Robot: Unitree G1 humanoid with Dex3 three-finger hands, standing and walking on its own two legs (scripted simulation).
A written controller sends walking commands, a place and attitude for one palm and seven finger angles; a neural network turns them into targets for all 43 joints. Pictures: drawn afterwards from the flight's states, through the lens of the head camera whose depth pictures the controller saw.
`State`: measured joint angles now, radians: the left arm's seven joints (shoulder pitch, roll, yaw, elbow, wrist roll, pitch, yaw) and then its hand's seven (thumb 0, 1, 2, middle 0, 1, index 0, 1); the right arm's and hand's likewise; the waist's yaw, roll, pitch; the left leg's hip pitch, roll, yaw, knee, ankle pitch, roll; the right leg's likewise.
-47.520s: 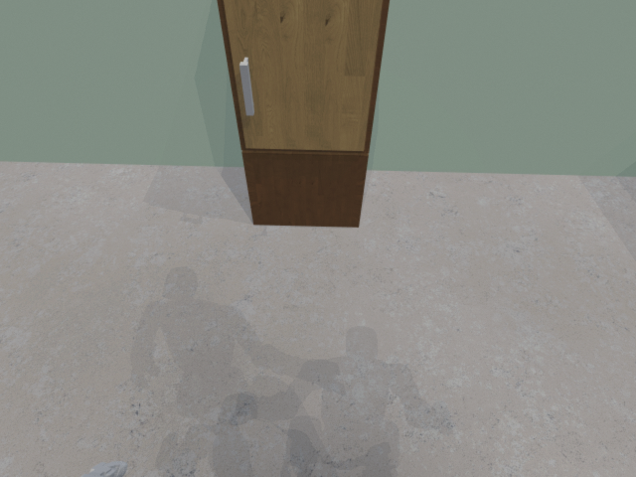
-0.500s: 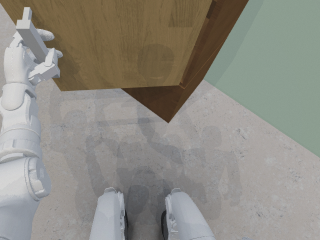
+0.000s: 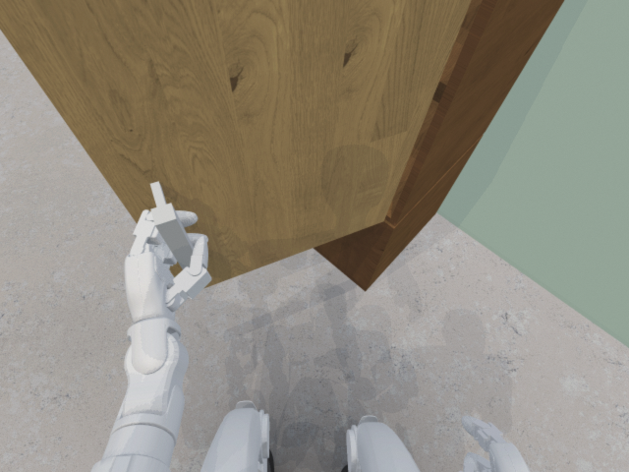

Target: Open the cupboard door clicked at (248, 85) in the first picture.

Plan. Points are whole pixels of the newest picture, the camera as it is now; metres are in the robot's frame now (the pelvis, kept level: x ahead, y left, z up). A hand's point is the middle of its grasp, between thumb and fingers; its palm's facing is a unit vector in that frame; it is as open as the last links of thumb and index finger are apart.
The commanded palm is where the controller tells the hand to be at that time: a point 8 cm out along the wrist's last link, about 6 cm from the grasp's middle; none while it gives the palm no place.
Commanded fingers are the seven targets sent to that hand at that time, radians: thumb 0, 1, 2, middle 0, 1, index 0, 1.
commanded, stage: pull the door open along its arc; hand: left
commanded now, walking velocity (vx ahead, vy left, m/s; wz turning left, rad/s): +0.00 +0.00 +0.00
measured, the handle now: (178, 234) +0.41 +0.19 +0.01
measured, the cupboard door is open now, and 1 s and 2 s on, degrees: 66 84 88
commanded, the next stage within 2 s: open thumb and fingers to let go in 0.42 s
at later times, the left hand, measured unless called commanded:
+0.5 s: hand (267, 341) +0.27 +0.06 +0.02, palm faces +0.43 -0.90 +0.00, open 6.0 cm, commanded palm +0.22 +0.10 +0.01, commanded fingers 0.00 0.90 0.90 -0.40 -1.35 -0.40 -1.35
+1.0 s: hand (261, 337) +0.28 +0.07 +0.01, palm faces +0.42 -0.91 +0.00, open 11.9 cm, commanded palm +0.22 +0.11 +0.01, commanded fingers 0.00 -0.50 0.30 -0.28 -1.05 -0.28 -1.05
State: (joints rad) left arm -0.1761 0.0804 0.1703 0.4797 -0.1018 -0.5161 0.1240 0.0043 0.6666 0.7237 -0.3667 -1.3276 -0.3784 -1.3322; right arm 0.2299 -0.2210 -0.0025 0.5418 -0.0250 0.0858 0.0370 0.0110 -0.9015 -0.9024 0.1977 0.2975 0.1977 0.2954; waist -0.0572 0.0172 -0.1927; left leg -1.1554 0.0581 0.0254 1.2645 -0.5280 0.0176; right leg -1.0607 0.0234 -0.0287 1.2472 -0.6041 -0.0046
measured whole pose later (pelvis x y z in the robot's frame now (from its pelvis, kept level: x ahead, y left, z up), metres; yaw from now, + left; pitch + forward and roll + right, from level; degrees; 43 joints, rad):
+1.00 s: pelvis -0.01 -0.04 +0.00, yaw +5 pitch +21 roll +0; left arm 0.11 -0.08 -0.15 0.33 0.09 -0.55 0.50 0.00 -0.17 0.44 -0.33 -1.23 -0.33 -1.23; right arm 0.17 -0.20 -0.02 0.59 -0.08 -0.02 0.01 0.01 -0.90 -0.90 0.20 0.30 0.20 0.30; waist 0.00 0.02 -0.21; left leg -1.12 0.02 -0.04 1.26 -0.50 -0.04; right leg -1.03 0.00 -0.09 1.30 -0.64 -0.07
